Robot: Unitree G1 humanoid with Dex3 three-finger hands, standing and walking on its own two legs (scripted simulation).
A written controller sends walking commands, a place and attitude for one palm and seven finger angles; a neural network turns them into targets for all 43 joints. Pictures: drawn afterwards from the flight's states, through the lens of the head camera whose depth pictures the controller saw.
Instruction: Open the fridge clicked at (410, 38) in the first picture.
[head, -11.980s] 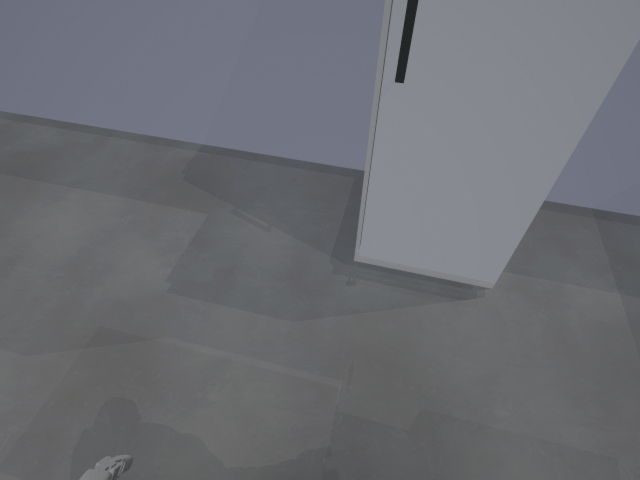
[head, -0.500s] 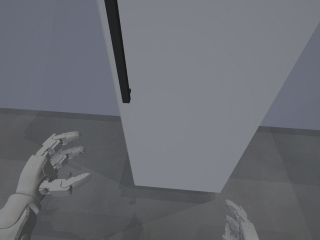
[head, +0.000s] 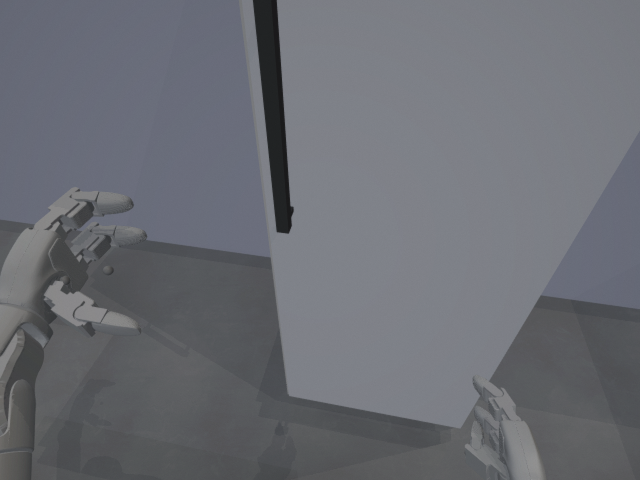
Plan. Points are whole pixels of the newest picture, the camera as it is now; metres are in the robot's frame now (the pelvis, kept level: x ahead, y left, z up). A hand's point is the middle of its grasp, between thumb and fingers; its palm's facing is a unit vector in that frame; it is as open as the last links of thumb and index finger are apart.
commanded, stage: raise the hand to about handle height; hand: left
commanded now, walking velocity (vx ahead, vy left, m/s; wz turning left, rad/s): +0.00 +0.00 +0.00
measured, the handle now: (279, 127) +0.51 +0.13 +0.23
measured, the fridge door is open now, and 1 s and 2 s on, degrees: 0 0 0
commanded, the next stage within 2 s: move the hooked fingers beside the handle in 0.80 s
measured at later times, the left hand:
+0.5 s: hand (117, 224) +0.28 +0.25 +0.22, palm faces -0.02 -0.99 -0.10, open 14.0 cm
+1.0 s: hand (94, 222) +0.27 +0.27 +0.23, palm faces +0.05 -1.00 -0.09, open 14.0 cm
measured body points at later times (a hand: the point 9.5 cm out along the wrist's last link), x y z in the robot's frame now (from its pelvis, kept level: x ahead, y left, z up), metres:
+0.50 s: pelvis +0.00 -0.02 +0.00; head -0.04 -0.04 +0.45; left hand +0.27 +0.31 +0.23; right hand +0.19 -0.24 -0.06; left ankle +0.00 +0.11 -0.73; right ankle +0.01 -0.12 -0.73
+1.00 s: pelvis -0.01 -0.01 +0.01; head -0.05 -0.03 +0.45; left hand +0.26 +0.33 +0.24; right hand +0.20 -0.22 -0.05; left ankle +0.00 +0.11 -0.73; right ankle +0.01 -0.12 -0.73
